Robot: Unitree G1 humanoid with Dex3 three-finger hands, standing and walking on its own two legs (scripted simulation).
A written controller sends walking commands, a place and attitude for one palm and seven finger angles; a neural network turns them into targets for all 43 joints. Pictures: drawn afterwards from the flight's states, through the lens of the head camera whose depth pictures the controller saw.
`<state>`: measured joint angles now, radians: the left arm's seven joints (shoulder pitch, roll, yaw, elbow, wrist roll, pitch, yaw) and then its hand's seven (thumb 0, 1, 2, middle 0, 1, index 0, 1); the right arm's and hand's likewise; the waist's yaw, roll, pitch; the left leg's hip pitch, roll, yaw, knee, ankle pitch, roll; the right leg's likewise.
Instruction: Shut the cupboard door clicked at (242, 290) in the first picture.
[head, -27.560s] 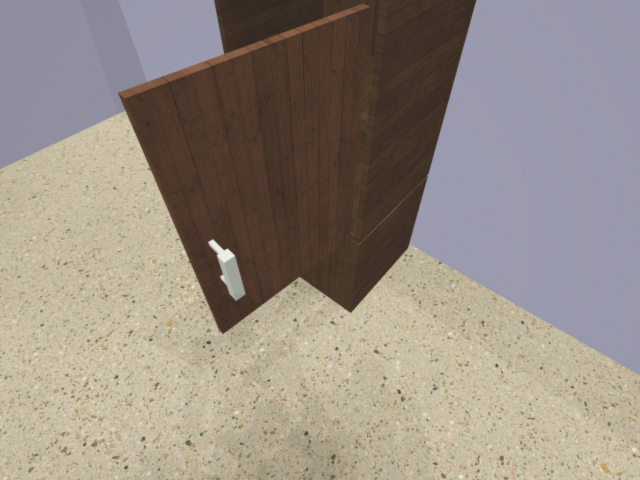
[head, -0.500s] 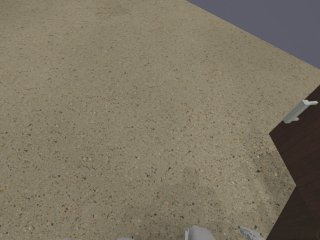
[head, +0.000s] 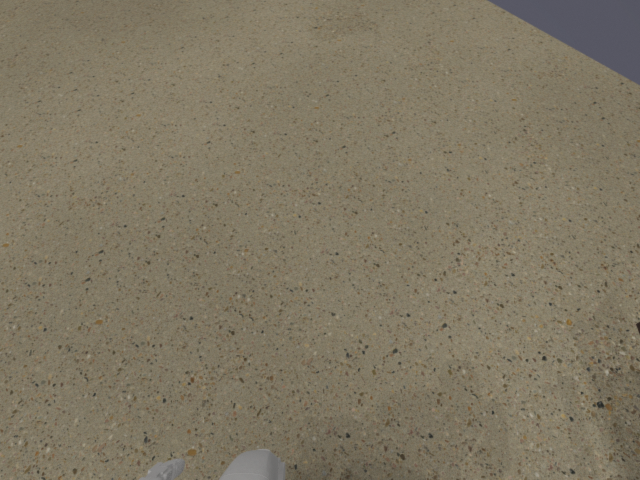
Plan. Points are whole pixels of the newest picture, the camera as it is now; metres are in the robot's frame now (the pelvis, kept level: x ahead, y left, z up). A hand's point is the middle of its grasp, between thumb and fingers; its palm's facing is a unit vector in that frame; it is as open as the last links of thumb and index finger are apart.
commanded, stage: walk to a spot facing it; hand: left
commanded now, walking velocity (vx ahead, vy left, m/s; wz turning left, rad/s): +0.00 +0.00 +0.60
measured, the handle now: out of the picture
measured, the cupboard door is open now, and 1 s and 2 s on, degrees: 53 53 53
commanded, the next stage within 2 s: turn to face it in 1.08 s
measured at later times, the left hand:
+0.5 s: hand (123, 472) +0.14 +0.29 -0.15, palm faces +0.25 -0.94 -0.22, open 7.4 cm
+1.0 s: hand (174, 427) +0.20 +0.23 -0.16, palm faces +0.55 -0.80 -0.23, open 7.2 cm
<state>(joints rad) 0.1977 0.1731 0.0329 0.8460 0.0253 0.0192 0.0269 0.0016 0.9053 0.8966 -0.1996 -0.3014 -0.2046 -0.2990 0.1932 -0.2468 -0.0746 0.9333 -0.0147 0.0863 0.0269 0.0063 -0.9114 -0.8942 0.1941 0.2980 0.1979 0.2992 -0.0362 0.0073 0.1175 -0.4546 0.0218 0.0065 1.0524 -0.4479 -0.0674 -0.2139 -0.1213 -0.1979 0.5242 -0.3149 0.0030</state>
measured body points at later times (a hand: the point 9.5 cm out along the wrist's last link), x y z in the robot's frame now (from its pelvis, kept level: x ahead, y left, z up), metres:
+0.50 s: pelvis +0.09 +0.06 +0.01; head +0.12 +0.08 +0.45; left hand +0.13 +0.34 -0.13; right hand +0.15 -0.18 -0.13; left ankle -0.01 +0.12 -0.74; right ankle +0.21 -0.09 -0.67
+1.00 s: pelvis +0.28 +0.06 +0.00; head +0.32 +0.08 +0.45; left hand +0.17 +0.28 -0.15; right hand +0.49 -0.12 -0.14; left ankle +0.27 +0.20 -0.67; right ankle +0.30 -0.04 -0.74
